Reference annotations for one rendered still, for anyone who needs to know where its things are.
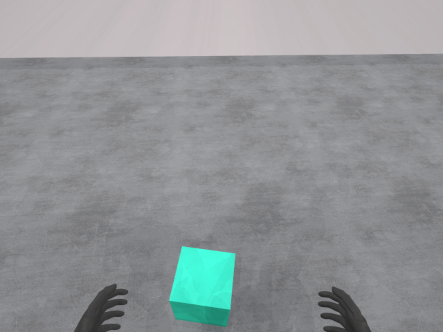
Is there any right robot hand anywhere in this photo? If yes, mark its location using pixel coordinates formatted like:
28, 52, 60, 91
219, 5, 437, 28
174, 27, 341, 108
318, 286, 371, 332

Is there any left robot hand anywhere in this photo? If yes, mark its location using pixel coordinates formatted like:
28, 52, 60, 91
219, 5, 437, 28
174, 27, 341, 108
74, 284, 128, 332

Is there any carton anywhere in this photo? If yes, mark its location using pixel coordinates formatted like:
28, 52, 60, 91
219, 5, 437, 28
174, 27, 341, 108
169, 246, 235, 327

